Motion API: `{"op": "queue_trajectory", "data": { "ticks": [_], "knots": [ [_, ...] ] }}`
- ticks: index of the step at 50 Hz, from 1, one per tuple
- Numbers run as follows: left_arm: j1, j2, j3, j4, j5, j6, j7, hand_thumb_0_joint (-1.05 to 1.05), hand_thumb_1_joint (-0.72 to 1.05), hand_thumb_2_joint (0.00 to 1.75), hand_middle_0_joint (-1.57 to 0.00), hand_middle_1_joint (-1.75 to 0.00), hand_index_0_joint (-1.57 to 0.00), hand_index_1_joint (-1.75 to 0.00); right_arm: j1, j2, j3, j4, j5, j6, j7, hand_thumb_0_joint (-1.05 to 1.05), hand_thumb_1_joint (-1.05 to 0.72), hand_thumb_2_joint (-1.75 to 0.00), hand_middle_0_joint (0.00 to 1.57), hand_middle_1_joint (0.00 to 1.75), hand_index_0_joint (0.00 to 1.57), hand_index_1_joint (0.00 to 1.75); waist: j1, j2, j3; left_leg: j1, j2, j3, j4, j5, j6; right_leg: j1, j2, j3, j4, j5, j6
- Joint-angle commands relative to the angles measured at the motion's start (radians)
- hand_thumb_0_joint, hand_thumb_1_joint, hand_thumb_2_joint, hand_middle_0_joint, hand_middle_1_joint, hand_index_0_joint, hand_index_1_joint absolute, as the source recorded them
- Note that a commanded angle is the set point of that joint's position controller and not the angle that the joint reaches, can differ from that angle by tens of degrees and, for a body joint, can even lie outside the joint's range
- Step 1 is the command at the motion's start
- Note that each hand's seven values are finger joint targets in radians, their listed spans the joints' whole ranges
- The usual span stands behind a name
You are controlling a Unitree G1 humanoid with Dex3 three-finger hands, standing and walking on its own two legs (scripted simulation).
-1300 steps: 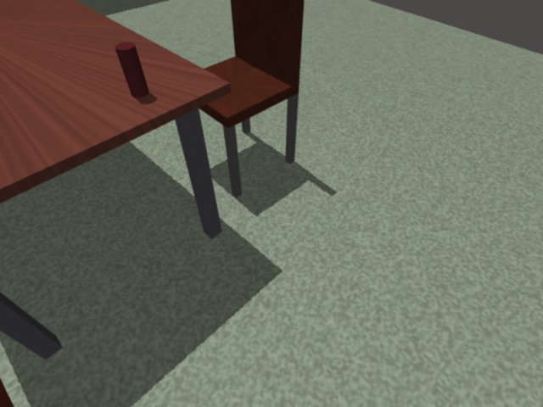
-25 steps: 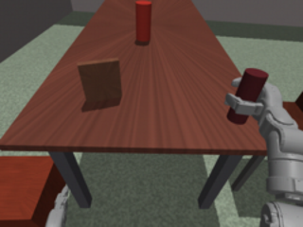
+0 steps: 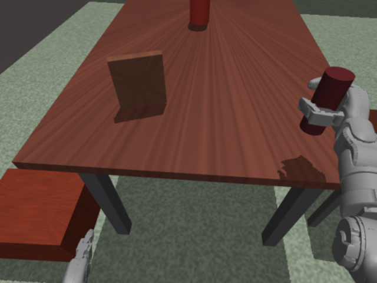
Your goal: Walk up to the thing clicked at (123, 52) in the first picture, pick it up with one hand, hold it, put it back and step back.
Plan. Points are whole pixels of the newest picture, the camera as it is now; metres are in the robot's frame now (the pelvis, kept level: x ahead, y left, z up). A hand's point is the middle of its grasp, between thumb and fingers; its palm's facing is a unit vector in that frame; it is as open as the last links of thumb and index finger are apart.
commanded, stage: crouch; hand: right
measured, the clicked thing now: (324, 103) +0.46 -0.22 +0.17
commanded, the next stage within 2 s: lower in 0.54 s
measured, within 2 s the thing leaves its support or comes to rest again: rests again in 1.52 s
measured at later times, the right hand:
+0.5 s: hand (311, 104) +0.50 -0.21 +0.14, palm faces +0.18 +0.98 +0.00, open 6.7 cm
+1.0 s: hand (303, 117) +0.51 -0.22 +0.09, palm faces +0.18 +0.98 +0.02, open 6.7 cm
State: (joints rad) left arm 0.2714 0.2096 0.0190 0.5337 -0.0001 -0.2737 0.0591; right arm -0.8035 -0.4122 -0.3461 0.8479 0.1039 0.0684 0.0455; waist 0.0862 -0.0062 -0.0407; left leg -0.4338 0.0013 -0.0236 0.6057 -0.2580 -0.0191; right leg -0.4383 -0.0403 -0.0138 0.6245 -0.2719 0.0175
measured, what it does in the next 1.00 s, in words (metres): stands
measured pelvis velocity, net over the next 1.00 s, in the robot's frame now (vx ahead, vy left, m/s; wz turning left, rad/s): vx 0.01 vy -0.01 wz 0.01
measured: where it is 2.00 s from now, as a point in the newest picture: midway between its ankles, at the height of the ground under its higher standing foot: outside the picture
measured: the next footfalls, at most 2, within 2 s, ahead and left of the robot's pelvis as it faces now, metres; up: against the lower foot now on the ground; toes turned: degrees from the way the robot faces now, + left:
none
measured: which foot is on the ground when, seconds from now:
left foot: down 0.00-1.00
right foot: down 0.00-1.00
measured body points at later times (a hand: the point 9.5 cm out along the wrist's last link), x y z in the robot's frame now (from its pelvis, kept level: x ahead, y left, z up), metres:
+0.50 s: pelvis +0.02 +0.00 -0.01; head +0.07 -0.01 +0.44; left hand +0.16 +0.26 -0.06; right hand +0.48 -0.27 +0.14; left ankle +0.03 +0.13 -0.73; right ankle +0.03 -0.13 -0.73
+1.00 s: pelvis +0.01 -0.01 -0.02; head +0.09 -0.03 +0.42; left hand +0.15 +0.26 -0.06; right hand +0.49 -0.27 +0.09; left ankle +0.03 +0.13 -0.73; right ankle +0.03 -0.13 -0.73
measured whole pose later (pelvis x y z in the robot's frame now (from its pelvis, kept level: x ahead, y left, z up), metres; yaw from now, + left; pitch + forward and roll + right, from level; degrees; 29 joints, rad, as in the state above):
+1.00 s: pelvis +0.01 -0.01 -0.02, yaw +1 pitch +13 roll +1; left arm 0.30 0.23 0.02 0.36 0.01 -0.15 0.04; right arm -0.87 -0.48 -0.41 1.08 0.07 -0.18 0.09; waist 0.15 0.01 -0.07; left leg -0.64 -0.01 -0.03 0.75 -0.32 -0.03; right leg -0.66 -0.05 -0.01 0.80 -0.36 0.01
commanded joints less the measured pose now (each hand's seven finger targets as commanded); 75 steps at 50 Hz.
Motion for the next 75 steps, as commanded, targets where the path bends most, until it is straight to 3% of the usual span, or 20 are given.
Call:
{"op": "queue_trajectory", "data": {
  "ticks": [1,9,13,15,27,37,39,42,45,49,51,54,57,59,62,65,68,71,73,75],
  "knots": [
    [-0.036,0.153,0.071,-0.17,-0.005,-0.041,0.011,0.0,-0.52,0.03,-0.06,-0.06,-0.06,-0.05,-0.654,-0.296,-0.028,-0.305,0.023,-0.159,0.02,0.0,-0.51,-1.31,1.37,1.43,1.38,1.43,0.022,-0.114,-0.473,0.08,-0.025,0.038,-0.061,0.224,0.015,0.257,0.02,0.004,-0.061,0.191,-0.018],
    [-0.062,0.124,0.032,-0.202,-0.007,-0.013,0.01,0.0,-0.53,0.04,-0.06,-0.06,-0.06,-0.05,-0.631,-0.289,-0.038,-0.215,0.026,-0.203,0.027,0.0,-0.52,-1.28,1.35,1.4,1.36,1.4,0.012,-0.072,-0.464,0.096,-0.024,0.043,-0.056,0.237,0.011,0.198,0.024,0.002,-0.039,0.197,-0.024],
    [-0.04,0.185,0.084,-0.239,-0.005,0.006,0.013,0.0,-0.53,0.04,-0.06,-0.06,-0.06,-0.05,-0.628,-0.341,-0.069,-0.211,0.02,-0.222,0.029,0.0,-0.53,-1.29,1.35,1.4,1.37,1.4,0.015,-0.074,-0.503,0.096,-0.028,0.046,-0.038,0.289,0.012,0.222,0.019,0.004,-0.027,0.272,-0.019],
    [0.017,0.119,0.038,-0.171,-0.004,0.022,-0.001,0.0,-0.53,0.04,-0.06,-0.05,-0.06,-0.05,-0.579,-0.302,-0.054,-0.142,0.017,-0.221,0.031,0.0,-0.54,-1.29,1.36,1.4,1.37,1.4,0.007,-0.106,-0.428,0.079,-0.024,0.04,-0.036,0.303,0.013,0.178,0.026,-0.004,-0.018,0.285,-0.017],
    [-0.016,0.166,0.07,-0.268,-0.012,0.051,-0.007,0.0,-0.54,0.04,-0.06,-0.05,-0.06,-0.05,-0.653,-0.336,-0.063,-0.217,0.018,-0.271,0.047,0.0,-0.56,-1.29,1.36,1.4,1.37,1.4,0.031,-0.12,-0.564,0.063,-0.028,0.036,0.005,0.344,0.013,0.235,0.015,0.004,0.035,0.368,-0.018],
    [0.021,0.131,0.038,-0.222,-0.007,0.068,-0.017,0.0,-0.55,0.05,-0.06,-0.05,-0.05,-0.05,-0.571,-0.305,-0.068,-0.013,0.009,-0.284,0.054,0.0,-0.56,-1.31,1.37,1.42,1.38,1.42,0.052,-0.065,-0.412,-0.01,-0.03,0.035,0.01,0.249,0.011,0.083,0.018,0.001,0.039,0.213,-0.027],
    [-0.049,0.198,0.089,-0.335,-0.002,0.06,-0.01,0.0,-0.55,0.05,-0.05,-0.05,-0.05,-0.05,-0.638,-0.353,-0.089,-0.054,0.003,-0.307,0.054,0.0,-0.55,-1.33,1.38,1.44,1.4,1.44,0.071,-0.076,-0.519,0.0,-0.029,0.031,0.024,0.265,0.011,0.121,0.016,0.002,0.056,0.23,-0.028],
    [0.047,0.152,0.058,-0.253,0.003,0.074,-0.017,0.0,-0.54,0.04,-0.05,-0.05,-0.05,-0.05,-0.627,-0.34,-0.077,-0.03,-0.004,-0.319,0.055,0.0,-0.54,-1.32,1.38,1.43,1.39,1.43,0.059,-0.106,-0.445,-0.05,-0.028,0.027,0.043,0.236,0.014,0.077,0.02,-0.001,0.068,0.2,-0.027],
    [-0.092,0.208,0.092,-0.436,0.002,0.057,-0.008,0.0,-0.55,0.05,-0.05,-0.05,-0.05,-0.05,-0.719,-0.424,-0.119,-0.151,-0.005,-0.358,0.045,0.0,-0.54,-1.29,1.35,1.4,1.37,1.4,0.057,-0.078,-0.612,0.026,-0.023,0.024,0.064,0.261,0.009,0.097,0.021,0.003,0.093,0.204,-0.031],
    [0.033,0.149,0.054,-0.343,0.005,0.07,-0.016,0.0,-0.55,0.06,-0.05,-0.05,-0.05,-0.06,-0.652,-0.342,-0.084,-0.057,-0.006,-0.366,0.045,0.0,-0.54,-1.29,1.36,1.4,1.37,1.4,0.071,-0.129,-0.543,-0.062,-0.032,0.027,0.079,0.238,0.016,0.083,0.02,0.012,0.11,0.206,-0.026],
    [-0.014,0.203,0.094,-0.366,0.014,0.066,-0.006,0.0,-0.55,0.06,-0.05,-0.05,-0.05,-0.05,-0.756,-0.466,-0.134,-0.175,-0.02,-0.389,0.031,0.0,-0.57,-1.3,1.38,1.42,1.39,1.42,0.059,-0.187,-0.66,-0.056,-0.032,0.028,0.101,0.273,0.02,0.139,0.014,0.015,0.132,0.282,-0.018],
    [0.028,0.121,0.036,-0.255,0.019,0.076,-0.023,0.0,-0.54,0.06,-0.05,-0.05,-0.05,-0.05,-0.637,-0.314,-0.067,0.017,-0.016,-0.383,0.038,0.0,-0.56,-1.32,1.38,1.43,1.39,1.43,0.07,-0.197,-0.496,-0.168,-0.042,0.039,0.11,0.192,0.027,0.069,0.003,0.028,0.14,0.274,-0.008],
    [-0.061,0.181,0.054,-0.394,0.027,0.066,-0.016,0.0,-0.54,0.05,-0.05,-0.05,-0.05,-0.05,-0.768,-0.454,-0.127,-0.137,-0.03,-0.419,0.032,0.0,-0.56,-1.32,1.38,1.44,1.4,1.44,0.066,-0.222,-0.718,-0.098,-0.044,0.042,0.129,0.237,0.025,0.147,-0.001,0.029,0.164,0.322,-0.008],
    [0.083,0.133,0.031,-0.255,0.028,0.088,-0.027,0.0,-0.54,0.05,-0.05,-0.05,-0.05,-0.05,-0.603,-0.331,-0.079,0.07,-0.025,-0.393,0.041,0.0,-0.56,-1.34,1.39,1.45,1.4,1.45,0.081,-0.196,-0.512,-0.158,-0.047,0.044,0.126,0.202,0.028,0.047,0.006,0.026,0.156,0.267,-0.009],
    [-0.065,0.251,0.11,-0.498,0.029,0.071,-0.011,0.0,-0.55,0.05,-0.05,-0.05,-0.05,-0.05,-0.745,-0.473,-0.147,-0.123,-0.034,-0.419,0.029,0.0,-0.59,-1.36,1.42,1.48,1.43,1.48,0.095,-0.165,-0.746,-0.054,-0.045,0.044,0.137,0.277,0.02,0.116,0.007,0.027,0.173,0.294,-0.017],
    [0.118,0.158,0.063,-0.32,0.023,0.094,-0.025,0.0,-0.55,0.05,-0.05,-0.05,-0.05,-0.05,-0.556,-0.304,-0.082,0.107,-0.023,-0.392,0.04,0.0,-0.58,-1.37,1.42,1.48,1.43,1.48,0.115,-0.123,-0.43,-0.184,-0.047,0.051,0.125,0.169,0.022,-0.03,0.011,0.028,0.159,0.161,-0.023],
    [-0.038,0.189,0.067,-0.511,0.028,0.07,-0.016,0.0,-0.55,0.05,-0.05,-0.05,-0.05,-0.05,-0.75,-0.445,-0.137,-0.086,-0.038,-0.432,0.032,0.0,-0.57,-1.35,1.4,1.46,1.41,1.46,0.1,-0.139,-0.645,-0.108,-0.04,0.043,0.15,0.221,0.019,0.027,0.008,0.025,0.183,0.197,-0.026],
    [0.134,0.121,0.037,-0.335,0.03,0.09,-0.035,0.0,-0.54,0.05,-0.05,-0.05,-0.05,-0.05,-0.595,-0.309,-0.087,0.122,-0.035,-0.416,0.04,0.0,-0.57,-1.34,1.39,1.45,1.41,1.46,0.114,-0.14,-0.425,-0.221,-0.042,0.041,0.162,0.155,0.024,-0.077,0.015,0.026,0.188,0.133,-0.026],
    [-0.022,0.196,0.082,-0.523,0.031,0.073,-0.024,0.0,-0.55,0.05,-0.05,-0.05,-0.05,-0.05,-0.724,-0.456,-0.153,-0.062,-0.048,-0.444,0.033,0.0,-0.58,-1.32,1.38,1.43,1.39,1.43,0.099,-0.176,-0.667,-0.145,-0.037,0.035,0.18,0.219,0.024,0.013,0.009,0.03,0.209,0.211,-0.022],
    [0.102,0.169,0.068,-0.398,0.043,0.092,-0.028,0.0,-0.54,0.05,-0.05,-0.05,-0.05,-0.05,-0.7,-0.415,-0.115,0.012,-0.055,-0.433,0.038,0.0,-0.56,-1.33,1.38,1.44,1.4,1.44,0.103,-0.229,-0.578,-0.206,-0.04,0.039,0.191,0.192,0.028,-0.004,0.009,0.024,0.218,0.196,-0.017]
  ]
}}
